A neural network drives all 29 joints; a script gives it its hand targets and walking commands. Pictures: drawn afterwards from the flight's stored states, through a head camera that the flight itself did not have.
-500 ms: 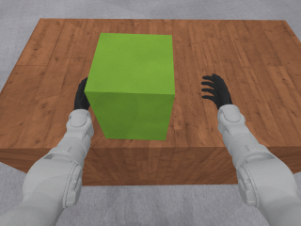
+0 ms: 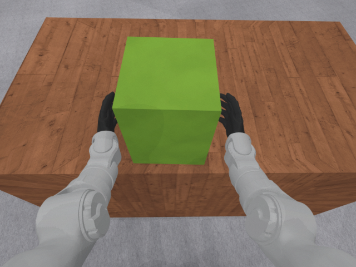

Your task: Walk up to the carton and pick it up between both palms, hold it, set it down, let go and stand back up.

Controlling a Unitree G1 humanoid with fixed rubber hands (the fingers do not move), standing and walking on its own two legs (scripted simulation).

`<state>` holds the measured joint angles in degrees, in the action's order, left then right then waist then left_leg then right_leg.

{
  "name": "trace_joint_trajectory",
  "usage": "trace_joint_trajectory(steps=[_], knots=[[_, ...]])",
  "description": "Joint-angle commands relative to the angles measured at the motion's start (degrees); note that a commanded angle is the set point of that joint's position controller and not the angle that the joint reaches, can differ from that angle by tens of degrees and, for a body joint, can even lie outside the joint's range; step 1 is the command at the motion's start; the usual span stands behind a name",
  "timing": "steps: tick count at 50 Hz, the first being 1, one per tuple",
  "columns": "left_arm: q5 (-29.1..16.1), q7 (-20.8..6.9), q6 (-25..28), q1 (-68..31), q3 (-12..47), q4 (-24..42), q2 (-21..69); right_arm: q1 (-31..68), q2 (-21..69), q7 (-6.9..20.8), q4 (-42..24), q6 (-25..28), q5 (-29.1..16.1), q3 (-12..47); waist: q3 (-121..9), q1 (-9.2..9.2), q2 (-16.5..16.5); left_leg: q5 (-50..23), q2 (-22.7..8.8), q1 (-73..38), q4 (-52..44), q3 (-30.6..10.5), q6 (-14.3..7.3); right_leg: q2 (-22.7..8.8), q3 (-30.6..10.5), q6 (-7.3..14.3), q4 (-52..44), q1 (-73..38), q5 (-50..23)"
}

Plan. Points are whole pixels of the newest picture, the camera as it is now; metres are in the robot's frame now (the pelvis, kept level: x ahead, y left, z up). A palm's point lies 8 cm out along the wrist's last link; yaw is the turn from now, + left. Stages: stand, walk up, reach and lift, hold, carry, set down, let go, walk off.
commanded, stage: reach and lift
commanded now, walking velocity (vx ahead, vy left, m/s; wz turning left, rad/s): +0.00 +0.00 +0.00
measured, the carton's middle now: (169, 107) +0.51 +0.02 +0.01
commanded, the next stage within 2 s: none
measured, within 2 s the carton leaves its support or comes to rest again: leaves its support in 1.78 s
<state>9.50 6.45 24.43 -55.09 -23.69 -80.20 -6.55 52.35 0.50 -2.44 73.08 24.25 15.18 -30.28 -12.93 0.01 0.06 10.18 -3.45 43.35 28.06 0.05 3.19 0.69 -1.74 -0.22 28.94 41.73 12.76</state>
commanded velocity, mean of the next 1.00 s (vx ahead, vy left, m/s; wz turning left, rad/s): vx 0.00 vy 0.00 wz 0.00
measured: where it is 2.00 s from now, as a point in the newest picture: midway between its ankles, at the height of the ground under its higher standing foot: outside the picture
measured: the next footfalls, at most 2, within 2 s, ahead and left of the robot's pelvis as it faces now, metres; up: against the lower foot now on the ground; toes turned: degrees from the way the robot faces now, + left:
none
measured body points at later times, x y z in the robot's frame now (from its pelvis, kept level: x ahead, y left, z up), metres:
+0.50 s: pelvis +0.00 +0.01 +0.00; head +0.12 +0.02 +0.44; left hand +0.45 +0.17 +0.02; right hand +0.45 -0.13 +0.03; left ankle +0.00 +0.15 -0.73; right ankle -0.02 -0.12 -0.73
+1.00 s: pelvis +0.00 +0.01 +0.00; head +0.12 +0.02 +0.44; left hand +0.45 +0.17 +0.02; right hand +0.45 -0.13 +0.03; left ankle +0.00 +0.15 -0.73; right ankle -0.02 -0.12 -0.73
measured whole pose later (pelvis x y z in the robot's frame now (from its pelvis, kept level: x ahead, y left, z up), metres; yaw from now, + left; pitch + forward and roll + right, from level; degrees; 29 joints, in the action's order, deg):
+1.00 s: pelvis +0.00 +0.01 +0.00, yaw +0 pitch +25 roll -1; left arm 14.0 9.2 23.8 -52.8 -27.1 -73.0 -2.1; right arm 52.3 0.5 -1.1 72.3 25.6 18.6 -36.6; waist -11.4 0.0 0.3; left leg 10.2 -3.5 43.0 28.1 0.0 2.4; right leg 0.7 -1.6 -1.0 25.2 39.6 10.8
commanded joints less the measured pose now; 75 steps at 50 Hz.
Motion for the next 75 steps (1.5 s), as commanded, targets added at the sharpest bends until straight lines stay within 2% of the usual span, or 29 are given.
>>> trace_joint_trajectory(steps=[1, 3, 4, 8, 9, 11, 12, 15, 16, 17, 18, 21, 26, 31, 34, 41, 44, 45, 48, 51, 52, 55, 56, 58, 62, 65, 67, 68, 75], knots=[[11.4, -8.1, 1.0, -23.0, 7.8, 3.6, 34.4, 22.3, 24.6, 6.9, -4.2, 2.5, 16.4, 5.4, -29.4, 1.99, 5.1, -30.4, 1.8, -33.9, 1.6, 5.0, 2.3, 0.6, 8.3, 0.7, -5.1, -21.9, -29.4], [11.7, -7.5, 0.9, -22.4, 8.5, 5.0, 35.3, 22.3, 24.9, 7.0, -6.0, 3.1, 16.5, 5.2, -31.3, 2.32, 7.4, -32.3, 1.4, -36.0, 2.3, 4.6, 3.4, 1.2, 9.1, 0.6, -4.9, -20.2, -28.4], [11.5, -7.5, 0.8, -23.7, 7.8, 4.4, 34.6, 22.7, 25.0, 7.1, -4.9, 2.6, 17.2, 4.4, -30.1, 1.99, 6.3, -31.3, 1.3, -35.3, 1.9, 4.9, 3.1, 1.1, 9.2, 0.7, -5.4, -20.0, -26.9], [12.7, -6.4, 0.3, -22.4, 7.6, 7.0, 35.5, 22.4, 24.9, 7.5, -5.9, 2.4, 17.0, 3.4, -31.8, 1.62, 8.6, -33.0, 0.8, -38.5, 2.1, 4.8, 3.8, 1.9, 10.0, 1.1, -6.5, -17.5, -23.0], [12.5, -6.1, 0.2, -23.0, 7.6, 7.3, 35.8, 23.3, 23.7, 7.6, -5.7, 2.4, 17.4, 2.9, -31.0, 2.36, 7.9, -33.4, 0.4, -39.2, 1.6, 4.2, 3.9, 2.4, 10.5, 1.3, -6.9, -16.5, -22.3], [12.8, -5.8, 0.0, -21.5, 7.3, 7.0, 35.5, 23.2, 24.6, 7.7, -6.1, 2.4, 17.2, 3.9, -31.4, 1.63, 7.5, -34.9, 0.8, -39.3, 1.9, 4.6, 3.8, 2.4, 10.3, 1.1, -6.6, -17.7, -24.6], [12.8, -6.0, 0.2, -22.9, 7.8, 8.6, 35.5, 21.0, 24.6, 7.6, -4.7, 2.1, 17.7, 3.2, -31.6, 2.58, 8.7, -34.7, 0.8, -39.4, 1.8, 4.7, 3.9, 2.2, 10.3, 1.3, -6.9, -17.4, -24.6], [13.1, -5.2, -0.7, -21.1, 8.5, 8.8, 36.6, 22.7, 22.8, 8.1, -6.9, 2.0, 16.9, 2.8, -32.9, 1.75, 10.1, -35.6, 0.3, -41.8, 2.0, 4.0, 4.5, 2.9, 11.2, 1.8, -7.4, -14.6, -21.4], [13.4, -5.4, -1.1, -21.8, 7.3, 8.4, 36.0, 22.4, 22.9, 8.1, -5.7, 1.5, 17.6, 1.9, -31.0, 2.39, 9.1, -35.3, 0.3, -41.9, 1.8, 4.1, 4.5, 3.0, 11.3, 1.8, -7.9, -15.3, -21.3], [13.8, -5.2, -1.4, -19.3, 7.6, 8.3, 36.3, 21.5, 23.2, 8.2, -6.7, 1.6, 16.8, 3.3, -31.0, 1.56, 8.6, -35.3, 0.4, -41.1, 1.9, 4.2, 4.1, 2.9, 10.9, 1.6, -7.3, -16.6, -23.4], [13.7, -5.2, -1.4, -20.3, 7.7, 8.7, 36.9, 22.6, 22.8, 8.1, -6.4, 1.7, 17.3, 2.4, -31.4, 2.59, 8.5, -36.4, 0.2, -41.8, 2.0, 4.1, 4.5, 3.1, 11.4, 1.4, -7.5, -15.9, -23.4], [13.6, -5.4, -1.0, -22.3, 7.4, 8.9, 35.7, 22.1, 24.7, 8.0, -7.2, 1.7, 16.8, 3.4, -31.4, 1.66, 7.8, -33.2, 1.2, -38.1, 2.0, 4.8, 3.7, 2.6, 10.0, 1.5, -7.1, -18.6, -24.3], [13.5, -5.0, -1.3, -20.5, 9.0, 9.0, 37.8, 21.6, 24.6, 8.0, -7.6, 1.5, 16.1, 3.6, -33.2, 2.19, 9.1, -35.8, 0.6, -40.3, 2.3, 4.3, 4.2, 3.1, 10.8, 1.5, -6.7, -17.0, -25.8], [13.2, -5.0, -1.0, -21.9, 8.9, 8.8, 37.2, 21.9, 25.1, 8.0, -7.6, 1.3, 16.4, 3.9, -32.7, 1.93, 8.3, -31.9, 0.9, -38.4, 1.9, 4.7, 3.5, 2.8, 10.3, 1.4, -6.8, -18.0, -24.9], [13.5, -4.9, -0.7, -19.6, 8.8, 7.7, 37.6, 22.2, 25.9, 7.5, -7.1, 1.9, 16.5, 4.8, -33.7, 2.08, 7.7, -34.0, 1.2, -37.0, 2.3, 4.8, 3.6, 2.8, 10.2, 1.3, -5.8, -19.6, -29.6], [13.4, -4.5, -0.8, -21.0, 9.5, 8.2, 37.8, 22.2, 25.4, 7.7, -6.8, 1.6, 16.0, 4.9, -34.0, 1.05, 7.9, -32.1, 1.2, -36.9, 1.8, 5.4, 3.3, 3.0, 10.0, 1.7, -6.7, -18.7, -26.4], [13.8, -4.5, -1.2, -18.2, 9.5, 7.5, 38.9, 21.5, 25.1, 7.7, -5.5, 1.7, 15.7, 5.4, -32.6, 1.25, 8.2, -35.4, 0.8, -38.0, 2.0, 4.8, 3.5, 3.4, 10.4, 1.4, -6.4, -17.9, -29.0], [13.2, -4.5, -1.1, -19.0, 8.7, 7.0, 37.3, 23.5, 24.9, 7.7, -7.6, 1.4, 15.3, 5.5, -34.2, 0.38, 7.1, -33.3, 1.1, -37.1, 2.3, 5.4, 3.3, 3.2, 10.1, 1.2, -6.4, -19.0, -27.1], [13.3, -4.7, -0.8, -19.5, 8.5, 6.3, 37.6, 23.0, 25.7, 7.6, -7.2, 1.2, 15.7, 5.3, -31.4, 1.34, 5.7, -29.2, 1.3, -34.9, 1.3, 5.1, 2.4, 3.0, 9.5, 1.3, -6.0, -19.8, -27.2], [12.7, -4.2, -0.7, -20.2, 10.9, 8.1, 39.5, 23.8, 24.9, 7.6, -7.0, 2.1, 15.2, 5.3, -35.8, 1.81, 8.6, -33.9, 0.8, -37.8, 2.0, 4.5, 3.7, 3.4, 10.4, 1.5, -6.3, -17.7, -27.7], [13.5, -4.5, -0.9, -19.3, 9.4, 6.5, 38.2, 22.9, 24.9, 7.7, -6.6, 1.5, 15.0, 5.4, -33.6, 0.46, 7.8, -32.0, 1.2, -36.4, 1.9, 5.1, 3.1, 2.9, 9.8, 1.4, -6.4, -18.4, -26.9], [12.9, -4.3, -0.8, -19.5, 10.2, 7.3, 38.7, 23.0, 25.2, 7.9, -6.3, 1.7, 14.4, 6.2, -33.6, 0.78, 7.8, -31.8, 1.1, -37.3, 1.5, 4.9, 3.1, 3.4, 9.8, 1.6, -6.5, -18.6, -27.1], [12.6, -4.4, -0.3, -20.0, 9.0, 6.4, 37.7, 24.6, 25.0, 7.6, -8.0, 2.3, 14.9, 6.8, -34.6, 0.31, 5.8, -31.5, 1.4, -35.0, 1.8, 5.4, 2.7, 3.1, 9.4, 1.3, -6.3, -19.8, -29.0], [12.6, -4.4, 0.4, -21.0, 10.5, 7.7, 39.1, 24.9, 26.2, 7.4, -7.6, 3.2, 14.6, 7.6, -36.4, 0.85, 6.6, -32.9, 1.2, -36.0, 2.1, 4.9, 3.2, 3.3, 9.9, 1.2, -5.9, -19.2, -30.2], [11.6, -3.9, 2.3, -22.8, 12.1, 8.7, 39.5, 25.4, 26.3, 7.4, -7.7, 5.6, 14.4, 9.0, -40.1, -0.36, 6.7, -37.1, 0.9, -37.1, 3.2, 4.9, 3.6, 3.4, 9.8, 1.2, -5.4, -19.0, -32.4], [11.9, -3.8, 3.6, -25.4, 13.1, 9.7, 41.0, 26.0, 27.0, 6.8, -6.3, 7.4, 15.2, 8.8, -42.2, 1.17, 7.0, -39.8, 0.9, -38.2, 4.2, 4.7, 4.3, 3.7, 10.4, 1.4, -5.2, -18.7, -35.0], [12.0, -3.8, 4.2, -24.9, 13.4, 9.5, 41.4, 26.5, 26.3, 6.8, -5.4, 8.5, 14.8, 9.3, -43.8, 0.28, 7.4, -41.0, 0.8, -38.6, 4.4, 4.4, 4.4, 3.5, 10.1, 1.7, -5.6, -17.3, -34.5], [12.5, -3.7, 3.9, -22.0, 12.5, 7.8, 41.9, 27.3, 26.0, 7.0, -5.8, 9.5, 14.8, 10.8, -43.7, -1.26, 6.2, -42.8, 0.6, -38.2, 4.7, 4.4, 4.2, 3.6, 10.3, 1.5, -5.2, -17.8, -35.9], [12.3, -4.1, 5.6, -22.7, 14.9, 6.3, 43.3, 26.4, 25.2, 6.5, -2.7, 11.8, 15.1, 12.1, -44.3, 0.34, 6.3, -40.9, 0.6, -36.4, 4.5, 4.1, 4.3, 3.5, 10.5, 1.4, -4.4, -17.9, -39.0]])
